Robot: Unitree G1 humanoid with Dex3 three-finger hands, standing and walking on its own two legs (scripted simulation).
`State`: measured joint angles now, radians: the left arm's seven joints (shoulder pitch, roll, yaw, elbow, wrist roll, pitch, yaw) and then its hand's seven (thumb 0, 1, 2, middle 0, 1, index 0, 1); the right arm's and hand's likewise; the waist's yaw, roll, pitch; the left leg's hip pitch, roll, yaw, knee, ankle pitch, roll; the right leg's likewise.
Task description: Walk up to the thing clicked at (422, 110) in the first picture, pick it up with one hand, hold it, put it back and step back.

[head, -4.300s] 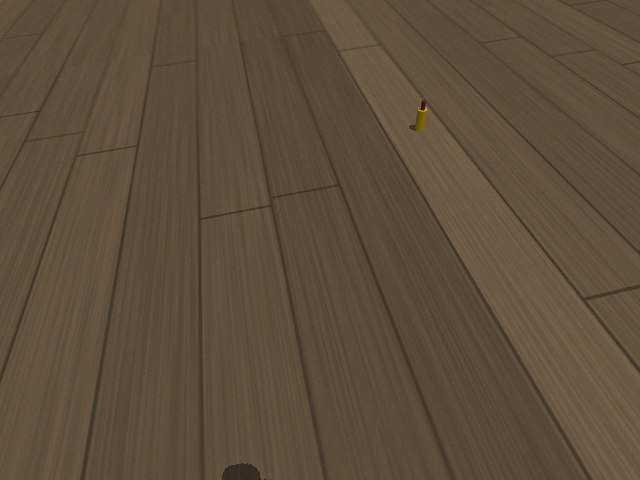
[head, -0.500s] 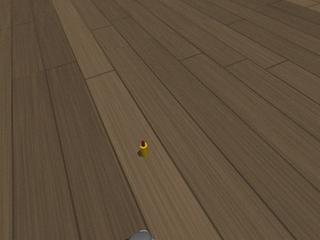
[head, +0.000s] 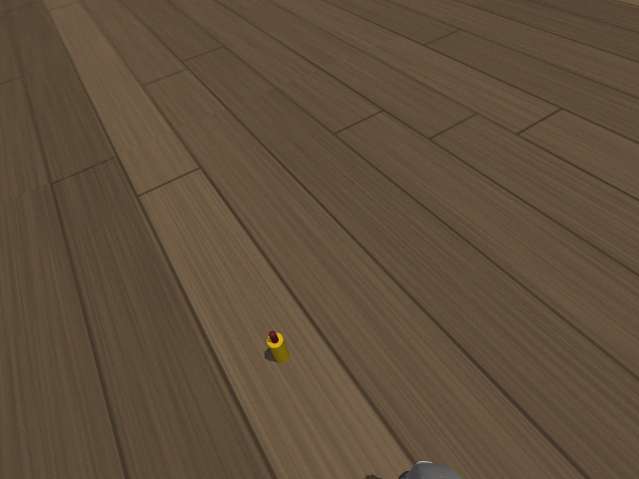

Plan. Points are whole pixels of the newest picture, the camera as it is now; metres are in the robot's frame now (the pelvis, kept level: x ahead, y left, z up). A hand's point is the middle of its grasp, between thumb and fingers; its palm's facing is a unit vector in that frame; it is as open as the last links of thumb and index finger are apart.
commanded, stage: walk up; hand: left
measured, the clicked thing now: (277, 345) +0.59 +0.24 -0.67
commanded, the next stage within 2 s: stand in 1.96 s
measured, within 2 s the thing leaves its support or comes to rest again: neither
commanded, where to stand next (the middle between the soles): +0.24 +0.03 m, yaw +0 degrees
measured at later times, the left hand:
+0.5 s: hand (139, 470) +0.17 +0.32 -0.15, palm faces -0.04 -0.93 -0.37, open 7.3 cm
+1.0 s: hand (162, 419) +0.23 +0.30 -0.13, palm faces -0.07 -0.92 -0.38, open 7.3 cm
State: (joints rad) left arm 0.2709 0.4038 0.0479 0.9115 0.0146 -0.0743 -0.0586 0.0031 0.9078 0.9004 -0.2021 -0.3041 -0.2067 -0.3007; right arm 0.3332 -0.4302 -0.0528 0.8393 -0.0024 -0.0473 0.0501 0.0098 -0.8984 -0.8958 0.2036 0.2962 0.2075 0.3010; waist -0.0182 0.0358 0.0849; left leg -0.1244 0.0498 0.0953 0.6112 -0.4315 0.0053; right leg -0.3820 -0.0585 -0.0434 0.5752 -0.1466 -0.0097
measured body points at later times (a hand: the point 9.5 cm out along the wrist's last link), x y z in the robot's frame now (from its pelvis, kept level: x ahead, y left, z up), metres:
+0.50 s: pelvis +0.13 +0.05 +0.00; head +0.15 +0.07 +0.45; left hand +0.17 +0.37 -0.13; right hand +0.20 -0.27 -0.10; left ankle +0.20 +0.16 -0.72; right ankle +0.10 -0.11 -0.70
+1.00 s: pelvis +0.15 +0.04 +0.01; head +0.17 +0.02 +0.46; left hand +0.24 +0.34 -0.11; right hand +0.23 -0.26 -0.13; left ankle +0.20 +0.16 -0.72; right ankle +0.19 -0.09 -0.72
